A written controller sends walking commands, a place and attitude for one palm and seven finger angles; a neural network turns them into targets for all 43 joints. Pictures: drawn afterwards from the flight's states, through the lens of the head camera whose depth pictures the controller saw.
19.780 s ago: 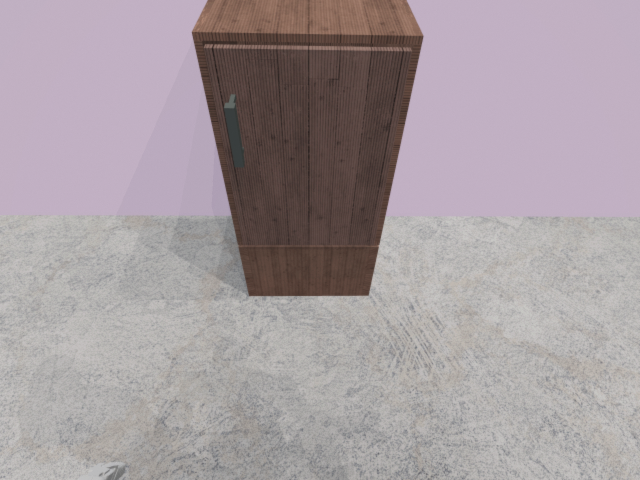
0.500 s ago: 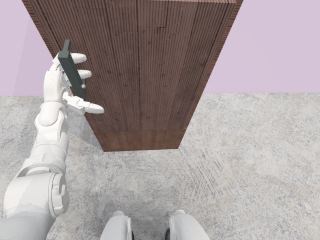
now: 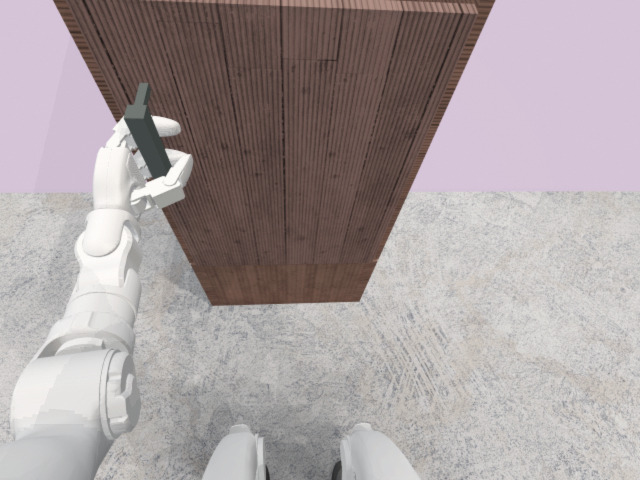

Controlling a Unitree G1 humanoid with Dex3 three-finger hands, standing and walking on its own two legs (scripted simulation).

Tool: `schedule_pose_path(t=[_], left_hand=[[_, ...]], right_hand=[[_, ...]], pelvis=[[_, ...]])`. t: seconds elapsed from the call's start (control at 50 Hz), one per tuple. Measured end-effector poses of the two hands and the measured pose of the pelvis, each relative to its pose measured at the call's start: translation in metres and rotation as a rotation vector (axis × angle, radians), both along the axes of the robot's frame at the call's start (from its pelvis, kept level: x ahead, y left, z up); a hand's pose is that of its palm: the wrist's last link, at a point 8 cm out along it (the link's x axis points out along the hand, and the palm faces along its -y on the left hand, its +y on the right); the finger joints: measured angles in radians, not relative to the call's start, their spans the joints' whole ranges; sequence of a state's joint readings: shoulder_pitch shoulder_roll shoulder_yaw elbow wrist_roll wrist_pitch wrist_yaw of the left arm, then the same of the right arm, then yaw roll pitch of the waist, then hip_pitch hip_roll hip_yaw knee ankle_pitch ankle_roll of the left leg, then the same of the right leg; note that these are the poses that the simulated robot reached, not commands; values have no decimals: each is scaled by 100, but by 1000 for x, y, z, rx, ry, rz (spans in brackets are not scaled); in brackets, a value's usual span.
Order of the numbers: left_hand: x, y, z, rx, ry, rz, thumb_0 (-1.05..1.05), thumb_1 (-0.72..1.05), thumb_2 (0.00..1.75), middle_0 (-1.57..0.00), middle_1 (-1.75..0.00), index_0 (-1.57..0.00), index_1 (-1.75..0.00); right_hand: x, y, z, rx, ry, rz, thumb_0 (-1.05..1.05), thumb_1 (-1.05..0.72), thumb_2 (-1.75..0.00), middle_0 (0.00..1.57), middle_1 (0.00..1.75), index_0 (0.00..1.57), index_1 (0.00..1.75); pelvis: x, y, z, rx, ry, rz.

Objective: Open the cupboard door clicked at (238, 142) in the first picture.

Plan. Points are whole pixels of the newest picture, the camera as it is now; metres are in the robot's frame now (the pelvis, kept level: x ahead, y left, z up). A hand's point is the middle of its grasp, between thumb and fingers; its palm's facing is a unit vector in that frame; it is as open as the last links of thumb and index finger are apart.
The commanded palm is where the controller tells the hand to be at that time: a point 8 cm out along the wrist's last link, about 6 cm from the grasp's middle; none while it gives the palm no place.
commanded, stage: close the thumb around the handle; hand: left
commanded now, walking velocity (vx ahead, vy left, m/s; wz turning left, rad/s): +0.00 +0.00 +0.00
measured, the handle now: (158, 145) +0.53 +0.19 +0.06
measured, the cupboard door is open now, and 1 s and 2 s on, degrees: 0 29 39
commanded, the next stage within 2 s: pull the door open along its arc in 0.16 s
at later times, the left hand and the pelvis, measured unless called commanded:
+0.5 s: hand (172, 189) +0.46 +0.16 +0.06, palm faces +0.00 -1.00 -0.01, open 5.7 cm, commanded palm +0.40 +0.21 +0.06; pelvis +0.01 +0.00 +0.01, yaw -1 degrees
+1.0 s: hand (233, 304) +0.31 +0.08 +0.06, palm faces +0.39 -0.92 +0.00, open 5.9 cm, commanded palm +0.24 +0.10 +0.06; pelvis +0.01 -0.01 +0.01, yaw +3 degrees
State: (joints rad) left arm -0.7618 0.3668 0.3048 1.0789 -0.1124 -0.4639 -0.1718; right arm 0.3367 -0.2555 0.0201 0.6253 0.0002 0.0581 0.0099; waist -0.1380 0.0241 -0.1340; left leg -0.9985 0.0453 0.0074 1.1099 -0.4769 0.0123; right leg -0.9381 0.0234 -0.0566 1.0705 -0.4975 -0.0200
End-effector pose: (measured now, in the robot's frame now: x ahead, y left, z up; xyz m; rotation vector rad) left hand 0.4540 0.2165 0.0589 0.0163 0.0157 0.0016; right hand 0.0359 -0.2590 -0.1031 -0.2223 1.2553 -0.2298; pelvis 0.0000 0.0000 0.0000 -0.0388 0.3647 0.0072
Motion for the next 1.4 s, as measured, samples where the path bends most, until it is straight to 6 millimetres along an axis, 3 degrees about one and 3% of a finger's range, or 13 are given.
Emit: schedule_pose_path(t=[0.12, 0.36, 0.48, 0.56, 0.68, 0.84, 0.98, 1.16, 1.28, 1.4], left_hand=[[0, -1, 0, -1, -4, 13, 0, 75, 83, -38, -134, -37, -134], [-1, -1, 0, 0, -4, 9, 0, 75, 82, -38, -135, -36, -135], [-12, -2, 0, -6, -4, -3, 0, 75, 79, -37, -135, -36, -135], [-32, -4, 0, -10, -6, -11, 0, 74, 76, -36, -135, -36, -135], [-82, -16, 0, -32, -13, -21, 1, 72, 74, -34, -135, -35, -134], [-148, -59, -1, -149, -22, 299, 2, 69, 77, -32, -135, -37, -132], [-185, -92, 3, -28, -7, 404, 0, 72, 81, -31, -134, -34, -132], [-219, -115, 8, -4, 56, 330, 1, 70, 77, -29, -131, -35, -134], [-240, -131, 10, -2, 86, 253, 1, 67, 73, -30, -130, -38, -135], [-237, -133, 6, 7, 57, 336, -1, 65, 76, -34, -131, -39, -135]], right_hand=[[-2, 0, -2, 4, 10, -1, 0, -91, -90, 20, 30, 20, 30], [-8, 0, -1, 9, 27, -13, 0, -91, -90, 20, 30, 20, 30], [-1, 1, 5, 22, 1, -31, 0, -91, -90, 20, 30, 20, 30], [13, 3, 11, 38, -40, -32, 0, -91, -90, 20, 30, 20, 29], [52, 9, 21, 60, -149, 7, 0, -91, -90, 20, 30, 20, 29], [126, 30, 29, 92, -326, 179, 0, -91, -90, 20, 30, 20, 29], [172, 55, 36, 139, -457, 295, 0, -91, -90, 20, 30, 20, 29], [181, 60, 52, 189, -548, 308, 1, -90, -90, 20, 30, 20, 30], [175, 40, 54, 177, -567, 278, 1, -90, -90, 20, 30, 20, 30], [169, 14, 40, 127, -534, 282, 1, -90, -90, 20, 30, 20, 30]], pelvis=[[0, 0, 0, 1, 3, 0], [1, -2, 1, 3, 1, -3], [6, -1, 6, 7, -9, -15], [12, 0, 12, 11, -23, -23], [21, 2, 20, 15, -54, -22], [21, 1, 17, 19, -85, 6], [15, -7, 12, 22, -108, 37], [17, -22, 18, 28, -151, 53], [22, -33, 19, 38, -164, 45], [19, -44, 12, 51, -152, 54]])
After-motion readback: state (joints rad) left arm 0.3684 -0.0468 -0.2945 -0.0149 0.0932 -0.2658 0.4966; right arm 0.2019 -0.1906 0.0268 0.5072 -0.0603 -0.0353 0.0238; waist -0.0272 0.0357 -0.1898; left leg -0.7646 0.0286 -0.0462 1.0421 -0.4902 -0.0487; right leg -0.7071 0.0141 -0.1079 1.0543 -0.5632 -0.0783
